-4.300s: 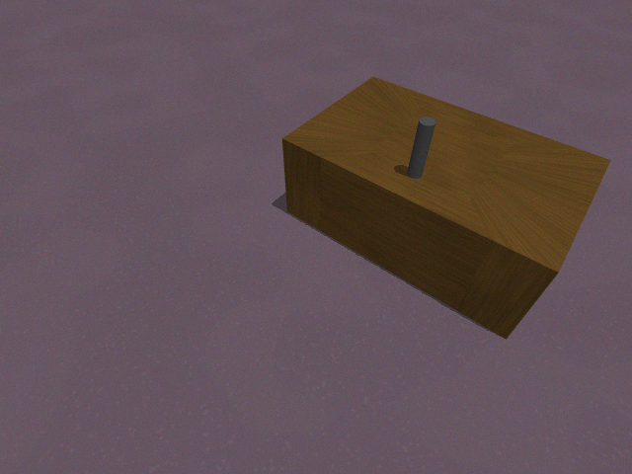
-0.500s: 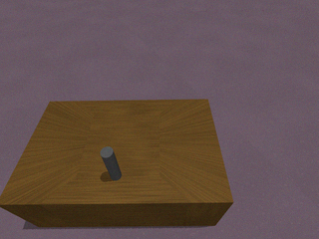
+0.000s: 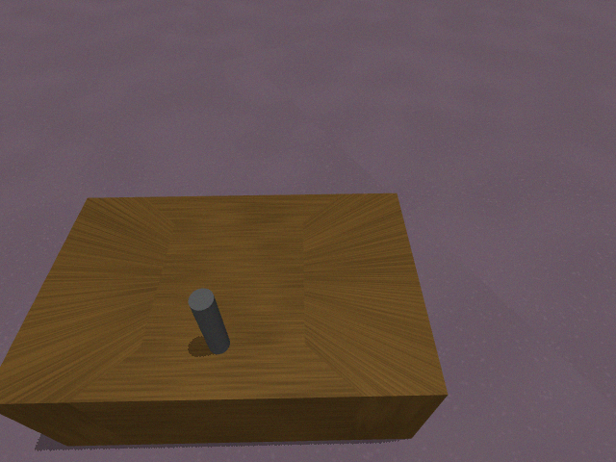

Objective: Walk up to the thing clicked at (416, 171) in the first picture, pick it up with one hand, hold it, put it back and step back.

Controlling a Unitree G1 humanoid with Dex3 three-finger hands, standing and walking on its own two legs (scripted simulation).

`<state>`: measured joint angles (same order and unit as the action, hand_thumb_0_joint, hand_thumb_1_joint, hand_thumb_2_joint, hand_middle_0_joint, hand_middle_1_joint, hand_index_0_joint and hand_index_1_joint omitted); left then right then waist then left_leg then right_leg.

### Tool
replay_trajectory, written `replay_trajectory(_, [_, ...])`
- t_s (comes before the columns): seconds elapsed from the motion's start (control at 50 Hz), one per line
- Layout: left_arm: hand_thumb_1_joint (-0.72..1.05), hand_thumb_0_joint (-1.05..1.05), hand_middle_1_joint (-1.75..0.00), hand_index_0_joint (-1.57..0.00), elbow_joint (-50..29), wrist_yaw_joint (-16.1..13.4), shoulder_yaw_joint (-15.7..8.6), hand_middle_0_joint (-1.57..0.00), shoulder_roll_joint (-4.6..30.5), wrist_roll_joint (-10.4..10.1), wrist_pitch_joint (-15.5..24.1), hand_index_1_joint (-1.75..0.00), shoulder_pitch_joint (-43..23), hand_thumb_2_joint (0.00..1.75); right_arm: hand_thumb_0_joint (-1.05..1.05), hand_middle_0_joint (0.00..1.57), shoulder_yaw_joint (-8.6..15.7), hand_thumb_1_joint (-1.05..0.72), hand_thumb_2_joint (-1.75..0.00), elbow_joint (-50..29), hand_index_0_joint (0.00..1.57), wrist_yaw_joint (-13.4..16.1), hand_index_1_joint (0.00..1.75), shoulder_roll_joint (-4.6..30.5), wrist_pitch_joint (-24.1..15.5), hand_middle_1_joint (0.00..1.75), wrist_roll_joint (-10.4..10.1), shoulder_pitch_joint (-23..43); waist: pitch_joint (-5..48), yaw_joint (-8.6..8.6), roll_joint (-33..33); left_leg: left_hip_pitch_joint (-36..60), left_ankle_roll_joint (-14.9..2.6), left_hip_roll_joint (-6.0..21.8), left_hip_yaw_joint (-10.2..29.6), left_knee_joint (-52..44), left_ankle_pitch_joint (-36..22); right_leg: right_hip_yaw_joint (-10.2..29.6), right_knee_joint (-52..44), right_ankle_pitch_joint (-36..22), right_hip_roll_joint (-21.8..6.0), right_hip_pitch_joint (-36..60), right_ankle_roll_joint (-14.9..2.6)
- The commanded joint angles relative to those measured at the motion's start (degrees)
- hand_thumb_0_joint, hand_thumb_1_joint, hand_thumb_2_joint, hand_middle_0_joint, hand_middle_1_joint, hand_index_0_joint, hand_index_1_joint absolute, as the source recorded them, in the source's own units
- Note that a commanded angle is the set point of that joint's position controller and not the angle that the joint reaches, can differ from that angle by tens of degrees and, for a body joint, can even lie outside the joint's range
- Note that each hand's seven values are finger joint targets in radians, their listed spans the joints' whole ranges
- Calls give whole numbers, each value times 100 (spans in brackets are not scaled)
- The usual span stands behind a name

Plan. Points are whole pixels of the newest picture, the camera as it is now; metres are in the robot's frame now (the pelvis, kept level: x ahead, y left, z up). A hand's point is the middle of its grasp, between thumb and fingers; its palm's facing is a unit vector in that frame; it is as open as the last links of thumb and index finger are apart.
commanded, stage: walk up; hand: left
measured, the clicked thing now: (211, 323) +0.46 +0.22 -0.29
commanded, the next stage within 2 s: stand in 0.16 s
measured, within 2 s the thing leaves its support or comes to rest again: neither
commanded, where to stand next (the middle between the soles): +0.03 -0.01 m, yaw +2 degrees
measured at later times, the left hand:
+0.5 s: hand out of the picture +0.09 +0.25 -0.15, palm faces +0.01 -0.94 -0.35, open 7.4 cm
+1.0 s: hand out of the picture +0.08 +0.25 -0.15, palm faces +0.03 -0.94 -0.35, open 7.4 cm
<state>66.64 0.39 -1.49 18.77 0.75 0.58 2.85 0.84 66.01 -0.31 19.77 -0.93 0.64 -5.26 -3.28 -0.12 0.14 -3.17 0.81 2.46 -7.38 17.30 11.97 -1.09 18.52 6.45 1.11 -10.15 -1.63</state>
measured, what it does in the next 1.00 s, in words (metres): stands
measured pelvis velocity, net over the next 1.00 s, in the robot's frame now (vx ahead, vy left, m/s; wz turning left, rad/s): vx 0.02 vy -0.01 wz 0.04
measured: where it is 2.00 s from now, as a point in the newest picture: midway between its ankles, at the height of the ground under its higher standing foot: outside the picture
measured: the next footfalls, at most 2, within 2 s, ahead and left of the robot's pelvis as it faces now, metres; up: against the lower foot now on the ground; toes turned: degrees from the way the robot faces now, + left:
none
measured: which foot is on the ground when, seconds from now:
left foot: down 0.00-1.00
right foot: down 0.00-1.00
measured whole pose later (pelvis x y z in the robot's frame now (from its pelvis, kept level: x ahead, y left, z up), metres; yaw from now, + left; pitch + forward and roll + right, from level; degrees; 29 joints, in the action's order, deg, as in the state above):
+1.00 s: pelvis +0.02 -0.01 +0.00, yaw +3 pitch -2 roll +0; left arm 66.3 0.1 -0.1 19.6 0.6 1.2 5.4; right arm -0.3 65.0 -0.2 20.1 -0.8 0.8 -7.1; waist -1.8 0.0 -0.6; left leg -1.9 1.4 2.6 -4.7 16.0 12.2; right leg -3.7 17.4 7.8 1.0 -7.9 -2.0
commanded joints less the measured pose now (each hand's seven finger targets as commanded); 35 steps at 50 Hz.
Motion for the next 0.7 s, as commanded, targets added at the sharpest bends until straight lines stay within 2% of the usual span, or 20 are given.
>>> replay_trajectory(0.0, [90, 0, -30, -20, -390, -78, -196, -20, 1193, -26, 106, -30, -284, 90, 0, 20, 217, -90, -90, -311, 20, 63, 30, 1171, -95, 30, 5, 195, 626, -6, -11, -48, -188, 706, 662, -350, -403, 801, -190, -735, -844, 358, 33])
replay_trajectory(0.12, [90, 0, -30, -20, -405, -80, -187, -20, 1186, -33, 98, -30, -250, 90, 0, 20, 222, -90, -90, -371, 20, 68, 30, 1187, -90, 30, 9, 260, 559, 11, -28, 3, -189, 729, 623, -364, -530, 758, -163, -896, -825, 286, 44])
replay_trajectory(0.14, [90, 0, -30, -20, -405, -86, -143, -20, 1246, -29, 117, -30, -242, 90, 0, 20, 190, -90, -90, -368, 20, 77, 30, 1153, -81, 30, 31, 215, 758, -41, -172, -10, -143, 755, 759, -432, -526, 728, -199, -862, -885, 482, 10])
replay_trajectory(0.2, [90, 0, -30, -20, -397, -81, -122, -20, 1205, -20, 136, -30, -184, 90, 0, 20, 191, -90, -90, -370, 20, 85, 30, 1198, -85, 30, 29, 242, 759, -18, -114, 56, -147, 772, 764, -417, -722, 689, -185, -1025, -896, 496, 5])
replay_trajectory(0.24, [90, 0, -30, -20, -393, -88, -107, -20, 1211, -26, 140, -30, -201, 90, 0, 20, 166, -90, -90, -367, 20, 82, 30, 1161, -99, 30, 26, 211, 567, -24, -66, -34, -131, 739, 779, -473, -580, 688, -268, -907, -890, 425, 22])
replay_trajectory(0.26, [90, 0, -30, -20, -402, -90, -110, -20, 1270, -28, 143, -30, -184, 90, 0, 20, 166, -90, -90, -357, 20, 77, 30, 1157, -101, 30, 28, 175, 560, -26, -16, 1, -117, 725, 776, -482, -500, 667, -279, -758, -883, 377, 28])
replay_trajectory(0.38, [90, 0, -30, -20, -402, -86, -84, -20, 1240, -37, 158, -30, -144, 90, 0, 20, 146, -90, -90, -370, 20, 67, 30, 1180, -106, 30, 30, 147, 458, -16, -75, -69, -132, 717, 821, -490, -380, 695, -360, -683, -912, 374, 22])
replay_trajectory(0.42, [90, 0, -30, -20, -408, -90, -96, -20, 1293, -33, 162, -30, -130, 90, 0, 20, 153, -90, -90, -384, 20, 56, 30, 1173, -100, 30, 23, 135, 459, -18, 27, -65, -131, 702, 822, -488, -314, 655, -377, -462, -872, 321, 44])
replay_trajectory(0.5, [90, 0, -30, -20, -436, -96, -84, -20, 1318, -46, 182, -30, -118, 90, 0, 20, 139, -90, -90, -380, 20, 54, 30, 1152, -104, 30, 27, 61, 538, -40, -30, -29, -126, 696, 832, -448, -430, 667, -354, -609, -908, 412, 28])
replay_trajectory(0.52, [90, 0, -30, -20, -438, -99, -74, -20, 1304, -33, 190, -30, -96, 90, 0, 20, 150, -90, -90, -398, 20, 59, 30, 1191, -104, 30, 33, 89, 630, -42, -37, 44, -147, 713, 823, -391, -577, 665, -335, -838, -937, 428, 24])
replay_trajectory(0.54, [90, 0, -30, -20, -427, -105, -78, -20, 1340, -45, 190, -30, -98, 90, 0, 20, 134, -90, -90, -382, 20, 58, 30, 1147, -96, 30, 23, 73, 567, -32, 21, 14, -137, 699, 844, -402, -522, 663, -357, -741, -917, 401, 45])
replay_trajectory(0.58, [90, 0, -30, -20, -427, -106, -74, -20, 1311, -34, 192, -30, -84, 90, 0, 20, 142, -90, -90, -393, 20, 67, 30, 1184, -90, 30, 36, 56, 617, -49, -1, 26, -144, 719, 831, -364, -679, 665, -314, -1034, -952, 464, 27])
replay_trajectory(0.68, [90, 0, -30, -20, -421, -106, -72, -20, 1322, -49, 172, -30, -67, 90, 0, 20, 125, -90, -90, -393, 20, 73, 30, 1174, -86, 30, 28, 59, 504, -34, -82, -70, -128, 716, 841, -416, -595, 627, -311, -859, -931, 441, 15])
